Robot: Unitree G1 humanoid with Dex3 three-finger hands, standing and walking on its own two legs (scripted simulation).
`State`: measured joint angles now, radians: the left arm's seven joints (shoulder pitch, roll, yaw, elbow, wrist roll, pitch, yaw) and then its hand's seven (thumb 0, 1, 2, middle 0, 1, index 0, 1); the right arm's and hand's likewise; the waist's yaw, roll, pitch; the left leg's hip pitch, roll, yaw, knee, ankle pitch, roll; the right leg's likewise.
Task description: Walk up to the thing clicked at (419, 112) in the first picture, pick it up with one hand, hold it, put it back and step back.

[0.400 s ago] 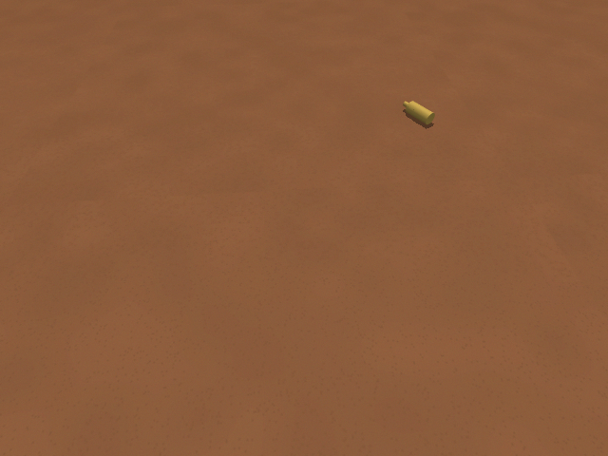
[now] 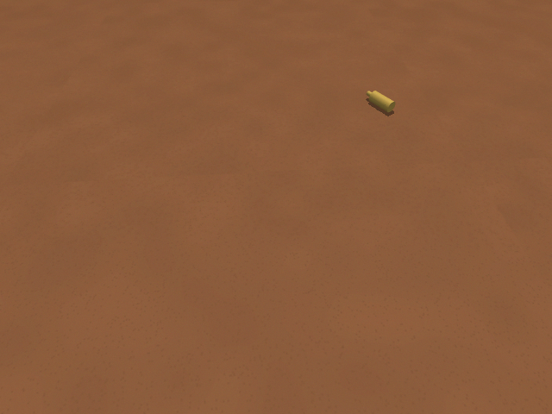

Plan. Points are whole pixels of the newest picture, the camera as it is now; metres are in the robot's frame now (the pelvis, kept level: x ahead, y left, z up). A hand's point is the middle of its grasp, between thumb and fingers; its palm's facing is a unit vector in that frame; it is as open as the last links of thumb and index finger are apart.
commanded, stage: stand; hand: left
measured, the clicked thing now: (379, 99) +1.99 -0.66 -0.75
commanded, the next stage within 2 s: walk up in 0.72 s
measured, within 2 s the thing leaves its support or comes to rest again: neither
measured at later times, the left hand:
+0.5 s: hand out of the picture +0.08 +0.25 -0.16, palm faces -0.01 -0.94 -0.33, open 7.4 cm
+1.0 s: hand (139, 388) +0.18 +0.23 -0.12, palm faces -0.21 -0.89 -0.41, open 7.4 cm
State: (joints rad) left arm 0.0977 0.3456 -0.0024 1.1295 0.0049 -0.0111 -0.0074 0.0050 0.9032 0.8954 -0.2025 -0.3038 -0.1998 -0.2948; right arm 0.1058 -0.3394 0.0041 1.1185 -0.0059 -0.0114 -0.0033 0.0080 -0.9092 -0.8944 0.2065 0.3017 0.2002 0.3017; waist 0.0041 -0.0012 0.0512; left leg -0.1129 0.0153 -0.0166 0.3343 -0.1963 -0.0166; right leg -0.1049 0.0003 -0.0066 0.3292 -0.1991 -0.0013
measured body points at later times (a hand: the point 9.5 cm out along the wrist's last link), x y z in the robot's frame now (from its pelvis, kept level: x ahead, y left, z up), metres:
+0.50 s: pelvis +0.00 +0.00 +0.00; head +0.01 +0.00 +0.45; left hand +0.08 +0.30 -0.13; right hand +0.08 -0.30 -0.13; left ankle -0.01 +0.13 -0.75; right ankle -0.01 -0.12 -0.75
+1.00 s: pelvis +0.04 -0.04 -0.02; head +0.03 -0.07 +0.43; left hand +0.19 +0.28 -0.10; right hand +0.05 -0.40 -0.14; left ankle -0.01 +0.13 -0.75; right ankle +0.09 -0.22 -0.72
